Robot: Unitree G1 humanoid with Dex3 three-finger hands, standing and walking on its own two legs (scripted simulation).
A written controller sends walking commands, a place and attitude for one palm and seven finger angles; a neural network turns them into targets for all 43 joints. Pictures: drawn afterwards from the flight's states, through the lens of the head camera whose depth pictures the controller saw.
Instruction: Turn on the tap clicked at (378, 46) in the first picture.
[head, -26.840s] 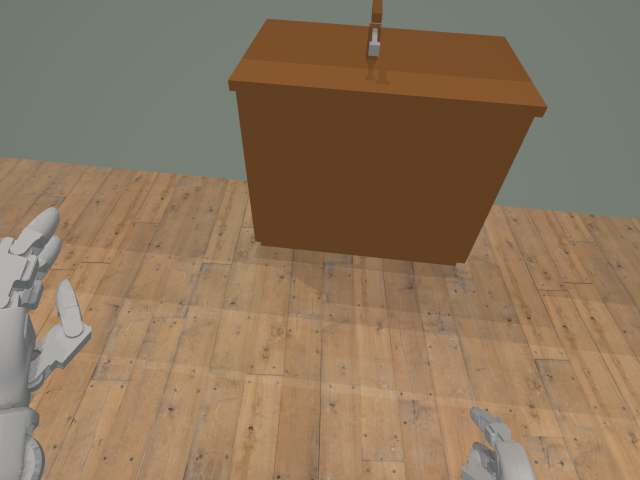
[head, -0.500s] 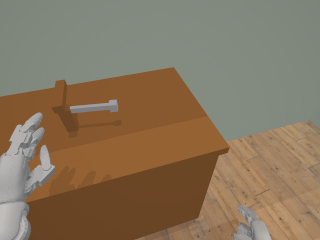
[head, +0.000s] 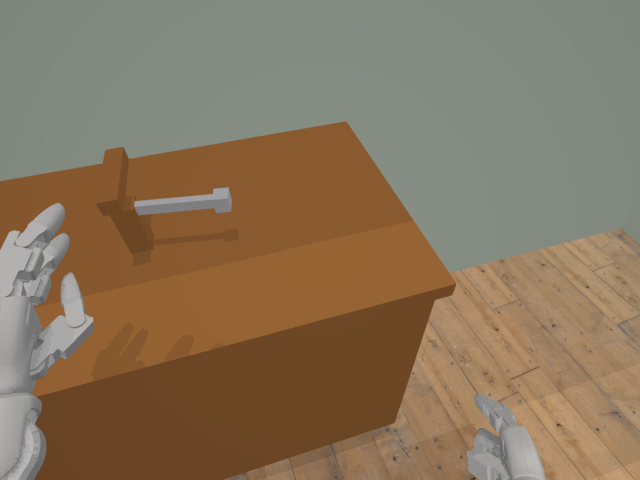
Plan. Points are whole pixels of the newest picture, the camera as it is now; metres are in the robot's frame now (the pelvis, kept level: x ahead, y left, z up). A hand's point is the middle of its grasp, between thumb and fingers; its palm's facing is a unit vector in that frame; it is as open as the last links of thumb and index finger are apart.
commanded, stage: step back with the hand held close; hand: left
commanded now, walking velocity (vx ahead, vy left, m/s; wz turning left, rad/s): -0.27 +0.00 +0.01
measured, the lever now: (222, 200) +0.49 +0.22 +0.08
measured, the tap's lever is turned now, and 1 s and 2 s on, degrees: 80 80 80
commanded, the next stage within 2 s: stop stepping back and stand still in 1.12 s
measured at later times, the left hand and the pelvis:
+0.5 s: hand (25, 399) +0.14 +0.28 +0.15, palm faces +0.39 -0.82 -0.42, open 7.4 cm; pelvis -0.07 +0.03 -0.01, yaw +0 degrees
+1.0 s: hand out of the picture +0.07 +0.29 +0.16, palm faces +0.44 -0.80 -0.40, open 7.4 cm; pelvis -0.13 +0.03 -0.01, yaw +1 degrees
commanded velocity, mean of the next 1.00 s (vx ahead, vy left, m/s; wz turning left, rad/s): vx -0.32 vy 0.00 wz -0.01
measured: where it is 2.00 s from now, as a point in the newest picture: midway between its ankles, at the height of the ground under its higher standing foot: outside the picture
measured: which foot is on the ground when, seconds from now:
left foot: down 0.00-0.68, up 0.70-0.80, down 0.82-1.00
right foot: down 0.00-0.86, up 0.88-1.00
